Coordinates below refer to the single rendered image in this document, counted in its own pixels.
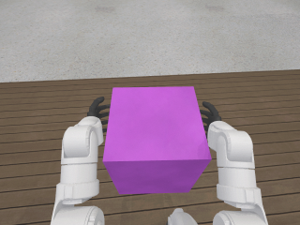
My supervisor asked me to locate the carton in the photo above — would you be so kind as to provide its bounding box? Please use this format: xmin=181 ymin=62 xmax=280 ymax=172
xmin=102 ymin=86 xmax=212 ymax=194

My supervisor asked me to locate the robot right forearm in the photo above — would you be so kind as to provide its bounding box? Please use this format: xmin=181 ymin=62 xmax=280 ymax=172
xmin=207 ymin=121 xmax=268 ymax=225

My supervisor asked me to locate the robot right shin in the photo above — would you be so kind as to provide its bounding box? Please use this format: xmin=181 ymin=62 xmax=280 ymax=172
xmin=172 ymin=208 xmax=184 ymax=214

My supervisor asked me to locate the robot left upper arm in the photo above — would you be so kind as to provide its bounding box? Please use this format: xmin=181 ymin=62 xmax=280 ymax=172
xmin=52 ymin=205 xmax=105 ymax=225

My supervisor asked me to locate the robot right thigh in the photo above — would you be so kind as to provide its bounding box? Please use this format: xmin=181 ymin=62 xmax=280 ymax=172
xmin=168 ymin=212 xmax=198 ymax=225

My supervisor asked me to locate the robot right upper arm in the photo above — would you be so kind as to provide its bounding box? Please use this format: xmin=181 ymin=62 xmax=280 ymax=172
xmin=213 ymin=210 xmax=266 ymax=225

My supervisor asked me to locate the left robot hand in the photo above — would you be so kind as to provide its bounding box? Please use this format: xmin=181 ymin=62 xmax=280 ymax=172
xmin=87 ymin=97 xmax=111 ymax=133

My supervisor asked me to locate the right robot hand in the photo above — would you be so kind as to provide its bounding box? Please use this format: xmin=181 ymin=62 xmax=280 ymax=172
xmin=200 ymin=101 xmax=222 ymax=139

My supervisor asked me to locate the robot left forearm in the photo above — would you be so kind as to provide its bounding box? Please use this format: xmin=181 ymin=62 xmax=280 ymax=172
xmin=50 ymin=116 xmax=104 ymax=225

